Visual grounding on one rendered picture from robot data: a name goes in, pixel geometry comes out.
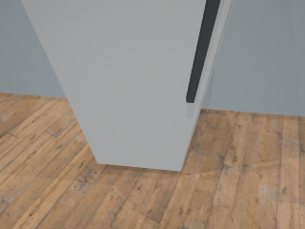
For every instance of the handle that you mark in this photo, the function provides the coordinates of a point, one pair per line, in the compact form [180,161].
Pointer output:
[203,42]

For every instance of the fridge door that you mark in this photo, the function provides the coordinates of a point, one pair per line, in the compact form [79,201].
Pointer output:
[125,68]

